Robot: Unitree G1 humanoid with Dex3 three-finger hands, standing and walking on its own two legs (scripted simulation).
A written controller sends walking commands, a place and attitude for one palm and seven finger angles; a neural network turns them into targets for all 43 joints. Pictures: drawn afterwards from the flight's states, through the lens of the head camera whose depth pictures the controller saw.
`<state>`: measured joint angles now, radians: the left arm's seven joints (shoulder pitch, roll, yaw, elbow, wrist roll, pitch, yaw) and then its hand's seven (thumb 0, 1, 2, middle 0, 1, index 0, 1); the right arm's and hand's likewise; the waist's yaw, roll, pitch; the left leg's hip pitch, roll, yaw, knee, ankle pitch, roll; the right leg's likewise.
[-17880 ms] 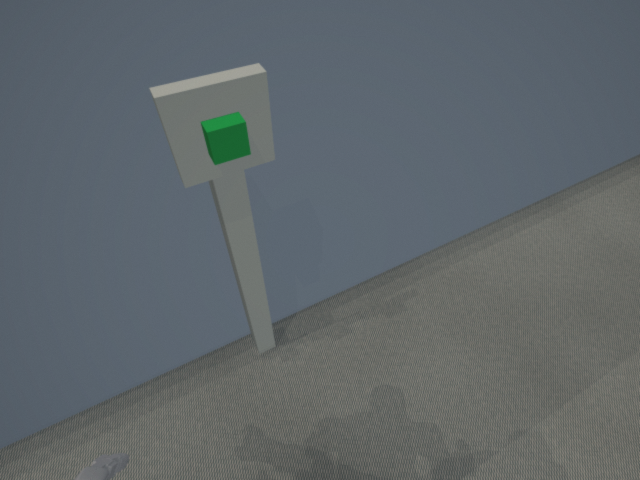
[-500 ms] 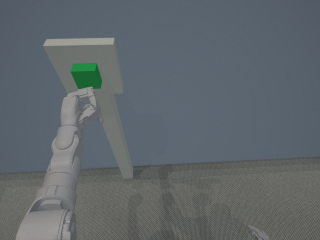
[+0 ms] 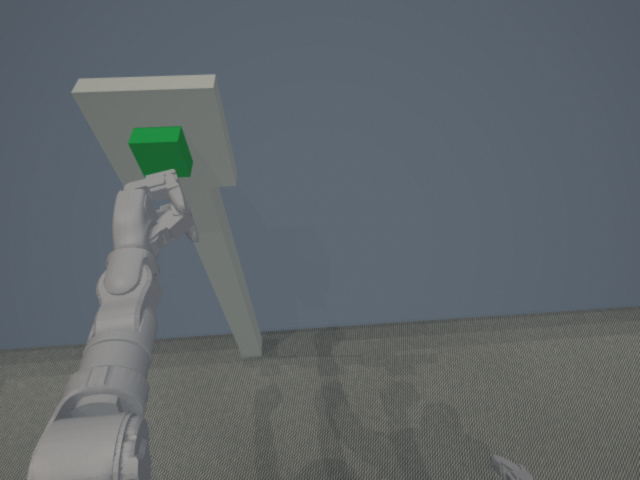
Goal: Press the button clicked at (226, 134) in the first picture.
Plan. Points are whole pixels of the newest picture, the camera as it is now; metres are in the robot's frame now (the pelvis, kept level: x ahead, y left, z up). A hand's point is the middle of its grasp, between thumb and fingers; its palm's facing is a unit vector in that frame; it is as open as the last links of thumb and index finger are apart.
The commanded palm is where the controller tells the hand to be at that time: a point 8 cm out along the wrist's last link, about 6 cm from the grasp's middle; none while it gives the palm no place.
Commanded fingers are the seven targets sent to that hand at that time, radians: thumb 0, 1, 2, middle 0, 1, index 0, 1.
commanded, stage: press the button with the knuckle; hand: left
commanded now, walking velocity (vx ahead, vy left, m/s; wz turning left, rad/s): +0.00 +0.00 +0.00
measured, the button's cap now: (163, 151) +0.50 +0.22 +0.13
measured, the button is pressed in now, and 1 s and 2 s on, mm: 0 13 0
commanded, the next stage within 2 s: hold the button down briefly in 0.86 s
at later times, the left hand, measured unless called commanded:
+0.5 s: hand (185, 200) +0.44 +0.19 +0.09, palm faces +0.12 -0.99 +0.00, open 3.0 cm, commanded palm +0.42 +0.24 +0.10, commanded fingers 0.00 0.90 0.90 -1.30 -1.50 -1.30 -1.50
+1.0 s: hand (184, 194) +0.46 +0.19 +0.09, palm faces +0.11 -0.99 -0.01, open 3.1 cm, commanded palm +0.46 +0.23 +0.10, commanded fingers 0.00 0.90 0.90 -1.30 -1.50 -1.30 -1.50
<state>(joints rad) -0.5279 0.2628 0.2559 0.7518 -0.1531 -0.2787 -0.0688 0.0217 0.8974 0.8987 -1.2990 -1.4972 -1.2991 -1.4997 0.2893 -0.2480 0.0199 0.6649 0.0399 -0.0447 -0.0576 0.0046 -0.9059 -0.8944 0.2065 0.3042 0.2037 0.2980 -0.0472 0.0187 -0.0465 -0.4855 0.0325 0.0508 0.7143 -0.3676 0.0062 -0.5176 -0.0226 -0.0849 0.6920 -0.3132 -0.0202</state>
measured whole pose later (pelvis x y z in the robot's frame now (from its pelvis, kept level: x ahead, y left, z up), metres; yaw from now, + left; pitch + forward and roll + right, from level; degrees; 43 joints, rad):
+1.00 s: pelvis -0.03 +0.00 -0.01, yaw +1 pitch +12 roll -1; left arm -0.87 0.42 0.32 1.19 -0.11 -0.40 -0.11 0.01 0.81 0.97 -1.30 -1.50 -1.38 -1.50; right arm 0.37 -0.27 0.04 0.70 0.02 -0.03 -0.05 0.00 -0.91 -0.89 0.21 0.30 0.20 0.30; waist -0.12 0.01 -0.05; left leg -0.67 0.03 0.03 0.81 -0.36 0.01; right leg -0.68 -0.03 -0.10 0.75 -0.29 -0.02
